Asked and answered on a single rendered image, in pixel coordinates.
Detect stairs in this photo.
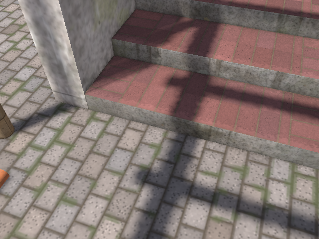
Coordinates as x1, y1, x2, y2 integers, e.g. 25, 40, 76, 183
85, 0, 319, 170

